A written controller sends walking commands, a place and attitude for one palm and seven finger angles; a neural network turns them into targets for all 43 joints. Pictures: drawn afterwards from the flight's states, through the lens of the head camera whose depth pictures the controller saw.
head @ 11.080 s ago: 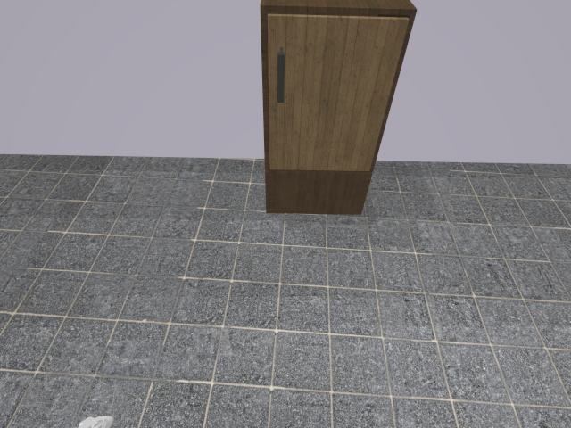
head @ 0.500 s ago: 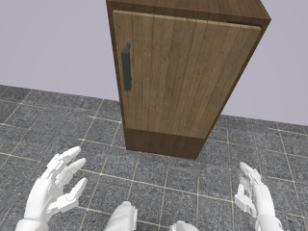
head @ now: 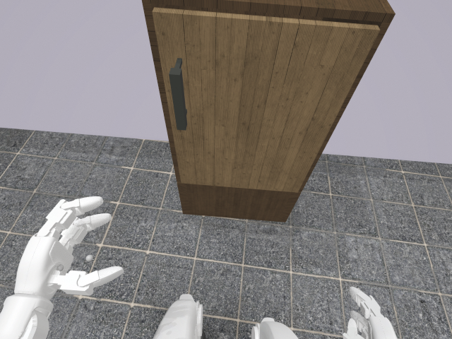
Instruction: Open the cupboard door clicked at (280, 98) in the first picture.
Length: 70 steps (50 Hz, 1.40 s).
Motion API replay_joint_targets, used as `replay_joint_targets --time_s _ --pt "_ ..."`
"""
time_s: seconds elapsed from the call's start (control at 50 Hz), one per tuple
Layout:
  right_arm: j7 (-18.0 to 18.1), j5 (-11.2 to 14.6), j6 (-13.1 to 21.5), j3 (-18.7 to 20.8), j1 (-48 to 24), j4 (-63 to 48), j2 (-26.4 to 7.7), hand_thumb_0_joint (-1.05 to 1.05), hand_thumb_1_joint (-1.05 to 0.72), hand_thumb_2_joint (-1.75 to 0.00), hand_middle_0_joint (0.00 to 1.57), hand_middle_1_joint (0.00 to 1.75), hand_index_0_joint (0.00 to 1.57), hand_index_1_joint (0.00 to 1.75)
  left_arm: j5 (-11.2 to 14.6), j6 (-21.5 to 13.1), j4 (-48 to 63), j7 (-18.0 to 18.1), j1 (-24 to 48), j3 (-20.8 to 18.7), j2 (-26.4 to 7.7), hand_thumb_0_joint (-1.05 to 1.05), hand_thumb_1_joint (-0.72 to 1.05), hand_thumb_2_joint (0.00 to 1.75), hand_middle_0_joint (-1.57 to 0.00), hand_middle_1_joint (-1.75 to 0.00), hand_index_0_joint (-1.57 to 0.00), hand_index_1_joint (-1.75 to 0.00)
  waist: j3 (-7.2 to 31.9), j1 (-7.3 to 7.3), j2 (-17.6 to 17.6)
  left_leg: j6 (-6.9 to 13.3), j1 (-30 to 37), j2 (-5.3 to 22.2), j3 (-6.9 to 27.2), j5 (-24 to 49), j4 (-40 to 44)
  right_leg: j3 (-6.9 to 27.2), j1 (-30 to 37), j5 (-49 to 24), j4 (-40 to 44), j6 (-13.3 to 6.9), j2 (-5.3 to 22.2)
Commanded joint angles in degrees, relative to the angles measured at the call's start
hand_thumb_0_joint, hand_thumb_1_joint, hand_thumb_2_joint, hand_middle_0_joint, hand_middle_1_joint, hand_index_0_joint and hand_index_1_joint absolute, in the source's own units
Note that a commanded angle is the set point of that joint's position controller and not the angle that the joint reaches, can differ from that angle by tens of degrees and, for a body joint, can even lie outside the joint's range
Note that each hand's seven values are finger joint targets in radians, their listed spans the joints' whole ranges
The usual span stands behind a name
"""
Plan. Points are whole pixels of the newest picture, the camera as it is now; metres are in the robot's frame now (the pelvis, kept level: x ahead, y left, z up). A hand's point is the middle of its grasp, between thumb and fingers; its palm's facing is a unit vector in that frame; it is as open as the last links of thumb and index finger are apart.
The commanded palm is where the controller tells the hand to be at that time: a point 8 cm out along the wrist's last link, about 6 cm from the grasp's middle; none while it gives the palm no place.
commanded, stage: raise the hand with hooked fingers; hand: left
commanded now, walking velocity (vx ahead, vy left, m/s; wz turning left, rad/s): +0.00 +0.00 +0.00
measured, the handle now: (180, 95) +0.61 +0.14 +0.05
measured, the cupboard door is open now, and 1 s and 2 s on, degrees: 0 0 0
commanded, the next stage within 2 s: move the hooked fingers beside the handle in 1.16 s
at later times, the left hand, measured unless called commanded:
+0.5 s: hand (57, 236) +0.26 +0.28 +0.06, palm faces +0.00 -1.00 -0.05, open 13.9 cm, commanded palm +0.24 +0.33 +0.06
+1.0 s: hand (64, 220) +0.28 +0.28 +0.06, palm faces -0.01 -1.00 -0.05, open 14.0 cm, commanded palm +0.26 +0.32 +0.06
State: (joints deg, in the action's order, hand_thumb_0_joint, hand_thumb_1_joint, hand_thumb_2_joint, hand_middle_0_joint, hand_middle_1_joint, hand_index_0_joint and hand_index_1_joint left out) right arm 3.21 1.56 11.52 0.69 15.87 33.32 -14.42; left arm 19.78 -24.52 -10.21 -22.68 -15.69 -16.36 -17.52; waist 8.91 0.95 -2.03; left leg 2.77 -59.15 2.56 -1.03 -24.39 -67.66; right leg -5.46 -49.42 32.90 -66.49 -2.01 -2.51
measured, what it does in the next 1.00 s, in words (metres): stands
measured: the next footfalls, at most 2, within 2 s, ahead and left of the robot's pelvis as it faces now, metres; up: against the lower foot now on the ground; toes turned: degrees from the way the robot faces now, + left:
none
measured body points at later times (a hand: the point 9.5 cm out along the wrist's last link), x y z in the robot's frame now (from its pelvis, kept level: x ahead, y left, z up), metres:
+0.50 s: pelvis +0.00 +0.01 +0.01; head +0.06 +0.04 +0.46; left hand +0.25 +0.33 +0.06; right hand +0.18 -0.22 -0.05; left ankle +0.08 +0.09 -0.64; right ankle +0.00 -0.11 -0.64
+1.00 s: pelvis +0.00 +0.00 +0.01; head +0.07 +0.03 +0.45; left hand +0.28 +0.33 +0.06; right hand +0.16 -0.25 -0.06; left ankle +0.08 +0.09 -0.64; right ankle +0.00 -0.11 -0.64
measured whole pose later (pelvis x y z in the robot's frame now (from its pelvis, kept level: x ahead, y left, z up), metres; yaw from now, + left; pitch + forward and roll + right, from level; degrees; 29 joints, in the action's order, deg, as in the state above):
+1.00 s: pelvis +0.00 +0.00 +0.01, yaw +0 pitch +15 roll -4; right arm 2.7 1.9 10.2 -1.5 16.8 30.8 -16.2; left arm 21.5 -21.4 -24.3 -30.6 -0.9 -23.9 -24.5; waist 7.9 1.4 -1.5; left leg 2.9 -57.0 2.4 -0.6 -23.5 -64.8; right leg -5.6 -46.9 31.5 -62.7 -1.8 -2.7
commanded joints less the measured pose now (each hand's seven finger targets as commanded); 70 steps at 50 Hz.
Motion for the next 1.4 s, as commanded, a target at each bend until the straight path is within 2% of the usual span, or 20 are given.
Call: replay_joint_targets --time_s 0.0,0.06,0.1,0.18,0.28,0.3,0.36,0.56,0.62,0.74,0.76,0.8,0.9,0.94,1.04,1.12,1.24,1.32,1.34,1.38 --pt "0.52 0.33 3.43 2.62 -2.91 -9.68 -8.64 0.00 -0.90 -0.90 0.20 0.30 0.20 0.30 1.13 -3.97 12.06 0.28 5.29 -5.80 -11.18 0.00 -0.22 0.42 -0.28 -1.02 -0.28 -1.02 12.84 -0.96 -3.33 -0.78 20.48 -0.73 5.89 5.15 11.77 2.80 -1.34 -7.07 11.47 0.13 -0.41" --pt "0.37 0.35 3.28 2.50 -2.83 -9.91 -8.94 0.00 -0.90 -0.90 0.20 0.30 0.20 0.30 0.85 -3.89 12.56 0.32 5.54 -5.49 -11.03 0.00 -0.29 0.39 -0.29 -1.07 -0.29 -1.07 12.76 -0.64 -5.54 -1.22 22.94 -0.44 6.85 3.75 13.47 1.89 -2.55 -7.07 11.42 0.11 -0.30" --pt "0.40 0.24 3.03 2.31 -2.55 -9.87 -9.35 0.00 -0.90 -0.90 0.20 0.30 0.20 0.30 0.82 -3.37 11.19 0.29 6.92 -6.27 -12.13 0.00 -0.34 0.37 -0.29 -1.10 -0.29 -1.10 11.91 -0.46 -4.62 -1.36 22.77 -0.27 7.80 2.71 14.04 1.52 -2.90 -6.89 11.15 -0.10 -0.68" --pt "0.47 0.45 2.55 1.90 -2.44 -10.34 -9.99 0.00 -0.90 -0.90 0.20 0.30 0.20 0.30 0.67 -2.14 9.48 -0.68 9.81 -5.56 -12.20 0.00 -0.43 0.33 -0.29 -1.15 -0.29 -1.15 10.89 0.16 -5.97 -1.71 24.21 -0.04 8.64 -0.46 15.62 1.22 -4.06 -5.71 11.87 0.02 -0.55" --pt "0.67 0.48 2.24 1.43 -2.00 -10.78 -10.59 0.00 -0.90 -0.90 0.20 0.30 0.20 0.30 0.72 -0.67 7.36 -2.33 14.36 -6.71 -14.43 0.00 -0.50 0.30 -0.30 -1.20 -0.30 -1.20 10.91 0.32 -6.18 -2.05 25.84 -0.03 9.88 -2.62 17.07 1.09 -4.14 -5.14 12.31 -0.17 -0.66" --pt "0.72 0.40 2.30 1.35 -1.87 -10.77 -10.67 0.00 -0.90 -0.90 0.20 0.30 0.20 0.30 0.97 -0.51 6.89 -2.72 15.68 -7.60 -15.37 0.00 -0.50 0.30 -0.30 -1.20 -0.30 -1.20 11.57 -0.02 -7.10 -2.27 26.20 -0.11 10.10 -1.68 16.77 1.06 -3.93 -5.61 11.84 -0.48 -0.85" --pt "0.78 0.51 2.08 1.30 -1.70 -10.79 -10.71 0.00 -0.90 -0.90 0.20 0.30 0.20 0.30 1.35 -0.19 5.27 -3.68 16.52 -8.57 -16.17 0.00 -0.50 0.30 -0.30 -1.20 -0.30 -1.20 11.94 0.12 -5.28 -2.07 26.40 -0.11 9.64 -1.07 16.84 1.14 -3.24 -5.73 12.75 -0.24 -0.79" --pt "0.93 0.63 1.73 1.16 -0.56 -10.03 -11.29 0.00 -0.90 -0.90 0.20 0.30 0.20 0.30 2.53 0.66 -1.24 -7.25 22.79 -11.46 -20.05 0.00 -0.50 0.30 -0.30 -1.20 -0.30 -1.20 11.99 0.30 -4.95 -1.51 24.89 -0.42 8.05 2.09 15.37 2.03 -1.86 -6.71 13.80 -0.37 -0.86" --pt "0.95 0.66 1.77 1.15 -0.10 -9.78 -11.36 0.00 -0.90 -0.90 0.20 0.30 0.20 0.30 2.75 0.40 -2.05 -8.00 24.76 -12.78 -21.96 0.00 -0.50 0.30 -0.30 -1.20 -0.30 -1.20 13.71 -0.12 -6.49 -1.55 25.77 -0.46 7.55 4.58 14.64 2.34 -1.41 -7.69 13.54 -0.55 -0.91" --pt "0.32 0.81 1.83 1.57 0.54 -10.20 -11.39 0.00 -0.90 -0.90 0.20 0.30 0.20 0.30 3.20 0.94 -3.00 -8.94 22.09 -12.37 -21.18 0.00 -0.50 0.30 -0.30 -1.20 -0.30 -1.20 14.60 -0.53 -5.85 -1.22 25.87 -0.58 6.76 7.62 14.17 2.43 -0.31 -9.44 13.77 -0.35 -0.91" --pt "0.25 0.82 1.64 1.58 0.63 -10.29 -11.33 0.00 -0.90 -0.90 0.20 0.30 0.20 0.30 3.26 1.13 -3.64 -8.76 21.61 -12.46 -21.00 0.00 -0.50 0.30 -0.30 -1.20 -0.30 -1.20 13.72 -0.37 -4.47 -1.10 24.78 -0.61 6.69 6.73 14.19 2.56 -0.32 -8.92 14.02 -0.18 -0.93" --pt "0.27 0.70 1.63 1.54 0.70 -10.30 -11.39 0.00 -0.90 -0.90 0.20 0.30 0.20 0.30 3.30 0.77 -3.24 -8.31 22.80 -13.09 -21.80 0.00 -0.50 0.30 -0.30 -1.20 -0.30 -1.20 12.97 -0.66 -5.87 -1.16 24.03 -0.71 6.49 6.94 13.77 2.66 -0.39 -9.06 13.52 -0.51 -1.05" --pt "0.29 0.59 1.53 1.65 0.82 -10.19 -11.24 0.00 -0.90 -0.90 0.20 0.30 0.20 0.30 3.28 -0.54 -1.65 -7.38 23.56 -13.81 -22.31 0.00 -0.50 0.30 -0.30 -1.20 -0.30 -1.20 14.91 -0.40 -5.30 -0.95 24.41 -0.74 6.02 8.79 12.78 3.13 0.52 -10.35 13.27 -0.35 -1.06" --pt "0.22 0.74 1.41 1.51 0.62 -10.07 -11.03 0.00 -0.90 -0.90 0.20 0.30 0.20 0.30 3.36 -0.53 -2.88 -7.74 23.04 -13.19 -21.36 0.00 -0.50 0.30 -0.30 -1.20 -0.30 -1.20 14.11 -0.13 -4.44 -0.89 23.43 -0.76 5.72 8.22 12.70 3.37 0.62 -9.98 13.63 -0.03 -0.90" --pt "0.38 0.89 1.29 1.43 0.37 -9.93 -11.03 0.00 -0.90 -0.90 0.20 0.30 0.20 0.30 3.01 -0.42 -2.85 -8.26 23.75 -12.49 -21.33 0.00 -0.50 0.30 -0.30 -1.20 -0.30 -1.20 14.40 -0.02 -5.58 -0.86 24.01 -0.73 5.62 8.45 12.51 3.51 0.33 -10.23 13.56 -0.05 -0.83" --pt "0.58 0.91 1.06 1.24 0.23 -9.96 -10.88 0.00 -0.90 -0.90 0.20 0.30 0.20 0.30 3.46 0.01 -3.55 -8.52 23.89 -12.88 -21.49 0.00 -0.50 0.30 -0.30 -1.20 -0.30 -1.20 14.20 0.05 -3.36 -0.51 22.29 -0.90 5.10 8.65 11.71 4.21 1.47 -10.78 13.97 0.17 -0.82" --pt "0.62 0.95 1.03 1.22 -0.22 -9.84 -10.60 0.00 -0.90 -0.90 0.20 0.30 0.20 0.30 3.44 -0.38 -2.83 -8.47 24.37 -12.32 -20.91 0.00 -0.50 0.30 -0.30 -1.20 -0.30 -1.20 14.77 0.00 -4.99 -0.52 22.50 -1.04 4.69 9.58 11.13 4.55 1.79 -11.86 13.79 0.23 -0.64" --pt "1.24 0.90 0.82 0.85 0.02 -8.27 -11.01 0.00 -0.90 -0.90 0.20 0.30 0.20 0.30 2.34 -0.22 -6.96 -8.14 34.54 -10.58 -20.88 0.00 -0.50 0.30 -0.30 -1.20 -0.30 -1.20 12.11 2.13 -3.38 -0.45 19.76 -0.74 5.16 5.34 10.06 4.94 -1.62 -7.87 13.59 0.31 -0.74" --pt "1.33 0.94 0.93 0.80 0.12 -8.09 -10.90 0.00 -0.90 -0.90 0.20 0.30 0.20 0.30 1.95 -0.17 -7.49 -8.15 36.83 -9.00 -19.72 0.00 -0.50 0.30 -0.30 -1.20 -0.30 -1.20 12.20 2.29 -4.65 -0.52 20.18 -0.74 5.32 4.24 10.24 4.80 -2.44 -6.90 13.49 0.24 -0.62" --pt "1.52 0.92 0.94 0.94 0.48 -7.74 -11.23 0.00 -0.90 -0.90 0.20 0.30 0.20 0.30 1.10 0.09 -8.67 -7.82 38.47 -8.79 -20.39 0.00 -0.50 0.30 -0.30 -1.20 -0.30 -1.20 13.86 1.95 -5.49 -0.62 21.84 -0.68 5.75 3.63 10.86 4.61 -2.74 -6.38 13.53 0.06 -0.48"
